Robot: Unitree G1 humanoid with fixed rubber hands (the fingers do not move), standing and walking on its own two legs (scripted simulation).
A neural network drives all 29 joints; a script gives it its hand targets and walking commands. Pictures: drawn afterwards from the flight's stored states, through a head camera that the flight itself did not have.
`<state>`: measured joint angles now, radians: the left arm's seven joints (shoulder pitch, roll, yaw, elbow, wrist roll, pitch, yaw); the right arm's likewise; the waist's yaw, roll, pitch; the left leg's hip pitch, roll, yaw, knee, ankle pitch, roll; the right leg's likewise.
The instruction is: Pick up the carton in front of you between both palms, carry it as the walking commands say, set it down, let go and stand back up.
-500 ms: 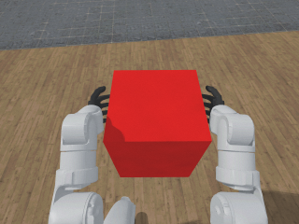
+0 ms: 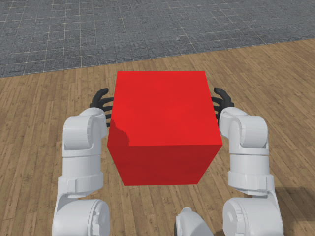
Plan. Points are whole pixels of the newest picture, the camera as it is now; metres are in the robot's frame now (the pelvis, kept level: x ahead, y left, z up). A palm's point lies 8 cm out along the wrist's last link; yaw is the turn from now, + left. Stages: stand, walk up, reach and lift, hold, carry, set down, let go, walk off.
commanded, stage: carry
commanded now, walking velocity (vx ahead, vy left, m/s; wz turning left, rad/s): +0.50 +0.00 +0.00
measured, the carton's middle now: (161, 133) +0.36 -0.02 +0.04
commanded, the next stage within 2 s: none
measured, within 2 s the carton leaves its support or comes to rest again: neither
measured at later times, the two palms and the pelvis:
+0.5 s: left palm (104, 59) +0.63 +0.14 +0.07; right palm (193, 54) +0.66 -0.16 +0.07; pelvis +0.28 -0.03 -0.03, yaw +1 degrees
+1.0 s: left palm (110, 37) +0.76 +0.13 +0.07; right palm (190, 37) +0.76 -0.17 +0.07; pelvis +0.39 -0.02 -0.05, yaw +0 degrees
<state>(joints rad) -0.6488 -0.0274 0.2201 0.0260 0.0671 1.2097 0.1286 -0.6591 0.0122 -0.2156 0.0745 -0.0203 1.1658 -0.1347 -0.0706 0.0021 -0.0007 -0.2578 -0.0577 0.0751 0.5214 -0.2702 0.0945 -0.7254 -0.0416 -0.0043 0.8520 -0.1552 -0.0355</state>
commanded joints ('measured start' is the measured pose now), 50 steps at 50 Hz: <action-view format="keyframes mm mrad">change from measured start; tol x32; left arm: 1 -655 -1000 -656 -60 -346 -40 -168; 50 -693 -1061 -645 21 -413 -30 -230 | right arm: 1 -687 1074 675 -93 442 6 264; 50 -659 1062 633 -6 355 21 247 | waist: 1 -29 103 -448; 10 144 -268 -661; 32 37 221 -660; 50 77 -17 -598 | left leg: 1 427 178 -162 -14 805 63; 6 317 155 -68 202 804 8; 10 -502 -18 -99 923 -370 -71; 27 -211 -3 29 -17 344 -56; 31 554 432 -317 117 1627 176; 38 297 296 -221 -19 983 69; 50 156 212 -110 72 881 46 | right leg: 1 3 67 -98 -193 165 -7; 7 588 65 -118 -467 381 -77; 9 1124 -355 441 -254 841 -268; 10 1146 -370 590 -327 436 -339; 25 845 -90 23 -232 881 -136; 28 736 -59 -19 -95 684 -96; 33 153 63 49 103 -518 21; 50 546 -59 55 -177 387 -23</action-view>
